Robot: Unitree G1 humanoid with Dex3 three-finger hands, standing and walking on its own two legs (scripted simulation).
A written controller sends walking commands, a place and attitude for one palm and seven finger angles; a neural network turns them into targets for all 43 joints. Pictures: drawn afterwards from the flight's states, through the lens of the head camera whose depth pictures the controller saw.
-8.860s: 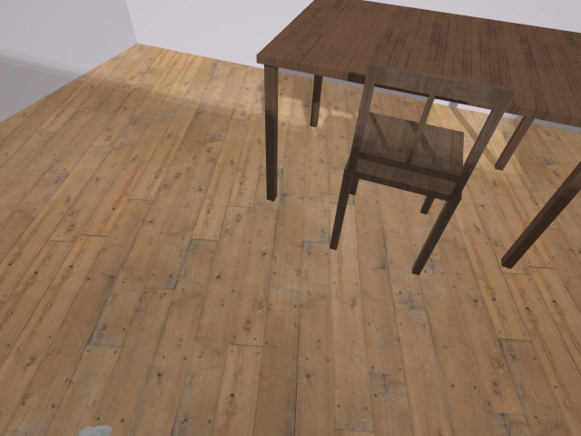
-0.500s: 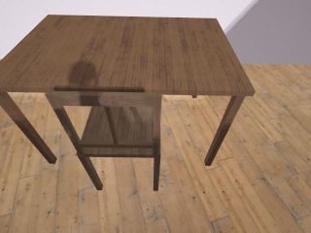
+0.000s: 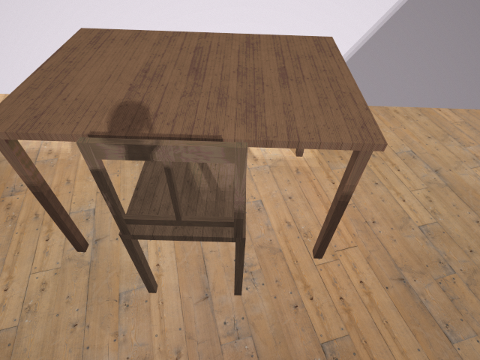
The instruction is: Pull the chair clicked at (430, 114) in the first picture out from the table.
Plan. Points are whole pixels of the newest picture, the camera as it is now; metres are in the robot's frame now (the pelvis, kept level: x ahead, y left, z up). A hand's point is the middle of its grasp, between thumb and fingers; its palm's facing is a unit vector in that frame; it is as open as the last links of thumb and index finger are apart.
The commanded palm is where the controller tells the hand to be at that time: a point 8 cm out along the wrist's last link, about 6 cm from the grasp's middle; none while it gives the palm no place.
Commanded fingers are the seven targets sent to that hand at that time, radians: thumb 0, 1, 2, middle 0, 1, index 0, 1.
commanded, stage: look again from close up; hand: left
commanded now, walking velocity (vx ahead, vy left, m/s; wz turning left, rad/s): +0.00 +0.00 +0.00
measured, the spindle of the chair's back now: (173, 191) +0.53 +0.21 -0.11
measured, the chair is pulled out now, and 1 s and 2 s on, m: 0.00 0.00 0.00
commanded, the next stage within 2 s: none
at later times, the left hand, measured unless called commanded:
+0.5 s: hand out of the picture -0.02 +0.15 -0.18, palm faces +0.05 -0.99 -0.15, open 7.4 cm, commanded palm none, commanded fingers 0.00 0.90 0.90 -0.20 -0.30 -0.20 -0.30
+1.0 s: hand out of the picture -0.01 +0.15 -0.18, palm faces +0.05 -0.99 -0.16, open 7.4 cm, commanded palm none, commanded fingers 0.00 0.90 0.90 -0.20 -0.30 -0.20 -0.30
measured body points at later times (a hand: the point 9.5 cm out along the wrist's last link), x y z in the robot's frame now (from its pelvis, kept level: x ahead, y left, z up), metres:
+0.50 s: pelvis +0.00 +0.00 +0.00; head +0.00 +0.00 +0.45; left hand -0.02 +0.21 -0.16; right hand -0.02 -0.21 -0.16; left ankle -0.01 +0.12 -0.74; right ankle +0.04 -0.15 -0.74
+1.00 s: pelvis +0.01 +0.00 +0.00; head +0.01 +0.00 +0.45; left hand -0.01 +0.20 -0.16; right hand -0.01 -0.21 -0.16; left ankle -0.01 +0.12 -0.74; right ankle +0.04 -0.15 -0.74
